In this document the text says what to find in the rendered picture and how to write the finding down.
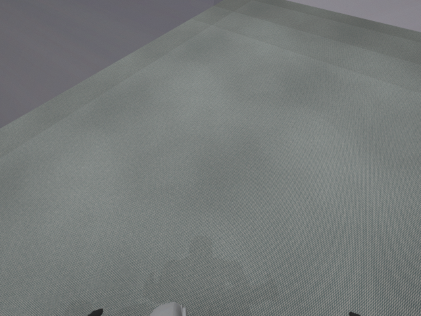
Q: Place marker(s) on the left robot thigh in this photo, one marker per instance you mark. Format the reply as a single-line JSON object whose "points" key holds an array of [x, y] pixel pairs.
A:
{"points": [[170, 309]]}

